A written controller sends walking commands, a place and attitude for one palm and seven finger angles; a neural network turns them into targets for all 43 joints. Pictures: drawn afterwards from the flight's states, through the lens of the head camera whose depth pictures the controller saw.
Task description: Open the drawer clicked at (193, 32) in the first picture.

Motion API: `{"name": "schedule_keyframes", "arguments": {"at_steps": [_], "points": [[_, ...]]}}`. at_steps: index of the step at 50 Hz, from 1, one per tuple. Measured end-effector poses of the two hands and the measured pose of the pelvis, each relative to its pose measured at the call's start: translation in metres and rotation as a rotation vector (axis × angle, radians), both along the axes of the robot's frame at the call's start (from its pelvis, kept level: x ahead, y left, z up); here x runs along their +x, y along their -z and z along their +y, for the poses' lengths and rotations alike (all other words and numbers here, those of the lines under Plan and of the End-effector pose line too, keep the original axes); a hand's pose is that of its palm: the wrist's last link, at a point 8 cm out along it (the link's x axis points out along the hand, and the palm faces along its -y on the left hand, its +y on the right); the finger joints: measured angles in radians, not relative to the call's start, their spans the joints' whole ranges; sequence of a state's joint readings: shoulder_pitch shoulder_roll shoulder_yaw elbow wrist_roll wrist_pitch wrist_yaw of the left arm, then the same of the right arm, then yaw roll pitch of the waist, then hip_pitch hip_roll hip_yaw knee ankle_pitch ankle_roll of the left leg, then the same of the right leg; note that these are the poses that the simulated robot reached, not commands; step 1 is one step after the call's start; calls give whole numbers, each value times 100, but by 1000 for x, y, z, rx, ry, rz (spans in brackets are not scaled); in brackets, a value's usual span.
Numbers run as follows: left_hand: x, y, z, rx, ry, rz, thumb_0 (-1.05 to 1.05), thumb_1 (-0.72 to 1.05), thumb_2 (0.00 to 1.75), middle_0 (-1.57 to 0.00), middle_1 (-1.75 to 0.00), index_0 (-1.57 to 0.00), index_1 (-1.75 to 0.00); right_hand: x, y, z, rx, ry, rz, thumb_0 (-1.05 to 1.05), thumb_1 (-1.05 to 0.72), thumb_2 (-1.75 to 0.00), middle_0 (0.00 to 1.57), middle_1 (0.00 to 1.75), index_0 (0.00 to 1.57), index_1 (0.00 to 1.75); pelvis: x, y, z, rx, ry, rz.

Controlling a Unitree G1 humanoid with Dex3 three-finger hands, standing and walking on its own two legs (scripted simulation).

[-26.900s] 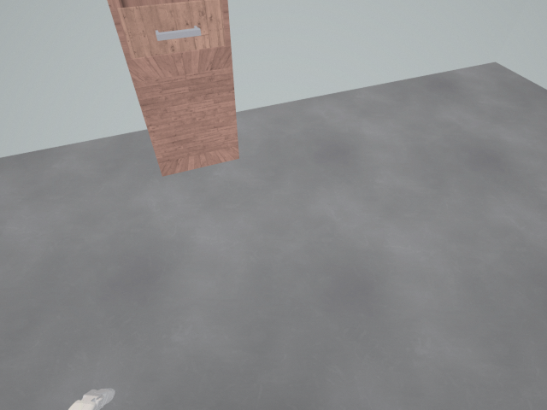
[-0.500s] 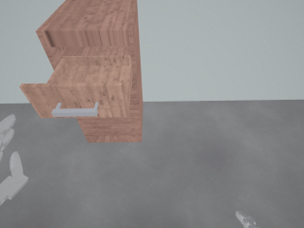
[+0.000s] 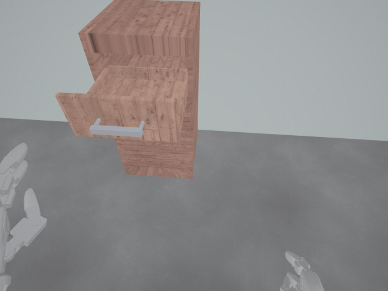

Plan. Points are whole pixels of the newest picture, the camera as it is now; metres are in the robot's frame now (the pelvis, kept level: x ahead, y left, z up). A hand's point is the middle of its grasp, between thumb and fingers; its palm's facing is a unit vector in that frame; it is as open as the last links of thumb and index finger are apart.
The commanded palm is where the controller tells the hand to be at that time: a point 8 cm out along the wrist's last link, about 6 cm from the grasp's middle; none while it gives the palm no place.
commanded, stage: let the arm hang, fingers relaxed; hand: left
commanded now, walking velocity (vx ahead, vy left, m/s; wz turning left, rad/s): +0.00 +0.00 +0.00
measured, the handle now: (118, 126) +0.61 +0.29 -0.05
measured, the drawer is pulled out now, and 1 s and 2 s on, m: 0.30 0.30 0.30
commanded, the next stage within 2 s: look to check the result in 1.10 s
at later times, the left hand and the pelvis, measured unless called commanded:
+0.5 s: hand out of the picture +0.00 +0.22 -0.18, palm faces +0.05 -0.97 -0.23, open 7.2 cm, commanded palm none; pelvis +0.00 +0.02 +0.00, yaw +2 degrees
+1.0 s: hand out of the picture +0.02 +0.21 -0.17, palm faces +0.01 -0.98 -0.20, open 7.4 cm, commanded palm none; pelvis +0.01 +0.04 +0.00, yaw +0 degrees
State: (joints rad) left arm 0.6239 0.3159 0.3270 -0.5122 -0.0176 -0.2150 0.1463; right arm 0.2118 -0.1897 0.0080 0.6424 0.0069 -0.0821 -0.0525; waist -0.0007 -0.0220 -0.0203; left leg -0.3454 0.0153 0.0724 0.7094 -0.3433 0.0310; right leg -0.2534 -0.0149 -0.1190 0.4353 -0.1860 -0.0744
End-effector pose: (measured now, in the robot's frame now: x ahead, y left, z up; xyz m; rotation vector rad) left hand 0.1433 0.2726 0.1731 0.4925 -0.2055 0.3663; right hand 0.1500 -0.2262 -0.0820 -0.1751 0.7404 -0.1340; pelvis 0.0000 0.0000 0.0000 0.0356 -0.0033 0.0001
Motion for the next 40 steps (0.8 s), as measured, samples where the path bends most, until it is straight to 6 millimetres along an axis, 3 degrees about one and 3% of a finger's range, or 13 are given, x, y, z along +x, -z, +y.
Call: {"name": "schedule_keyframes", "arguments": {"at_steps": [2, 6, 9, 11, 13, 20, 25, 30, 40], "points": [[9, 29, 5, -15, 10, 94, 1, 89, 90, -21, -30, -21, -30, 2, 5, 1, 5, -39, 5, 1, -90, -90, 20, 30, 20, 30, 0, 4, 4, -9, -16, 9], [20, 159, 18, -190, -47, 561, 0, 89, 90, -20, -30, -20, -30, -9, 41, 3, 20, -56, 109, 1, -90, -90, 20, 30, 20, 30, -3, 23, 12, -12, -36, 12], [-8, 244, -2, -332, -82, 919, 0, 90, 90, -20, -30, -20, -30, -29, 59, 6, 32, -46, 205, 1, -90, -90, 20, 29, 20, 30, -4, 26, 9, -1, -37, -8], [-38, 281, -24, -410, -69, 1105, 1, 90, 90, -20, -30, -20, -29, -46, 64, 8, 41, -22, 276, 1, -90, -90, 20, 29, 20, 30, -2, 24, 8, -7, -36, -19], [-71, 306, -44, -484, -56, 1249, 1, 90, 90, -20, -30, -20, -29, -66, 66, 9, 37, 0, 355, 1, -90, -90, 20, 29, 20, 30, -1, 21, 9, -18, -32, -26], [-129, 321, -20, -548, -201, 1431, -2, 98, 90, -21, -30, -21, -30, -134, 60, 9, -5, 51, 610, 1, -92, -89, 20, 29, 20, 30, 0, 9, 13, -44, -35, -24], [-150, 316, -5, -539, -254, 1517, -1, 94, 90, -20, -30, -21, -30, -161, 59, 17, 0, 84, 696, 1, -91, -90, 19, 29, 20, 30, 4, 3, 23, -46, -26, -17], [-152, 312, 4, -523, -269, 1540, 0, 92, 90, -20, -30, -20, -30, -165, 62, 31, 29, 99, 703, 0, -91, -90, 19, 29, 20, 30, 7, 0, 30, -42, -15, -26], [-129, 312, 0, -516, -218, 1496, 0, 91, 90, -20, -30, -20, -30, -150, 69, 55, 79, 98, 646, 1, -92, -89, 20, 29, 20, 30, 7, -1, 39, -36, 1, -42]]}}
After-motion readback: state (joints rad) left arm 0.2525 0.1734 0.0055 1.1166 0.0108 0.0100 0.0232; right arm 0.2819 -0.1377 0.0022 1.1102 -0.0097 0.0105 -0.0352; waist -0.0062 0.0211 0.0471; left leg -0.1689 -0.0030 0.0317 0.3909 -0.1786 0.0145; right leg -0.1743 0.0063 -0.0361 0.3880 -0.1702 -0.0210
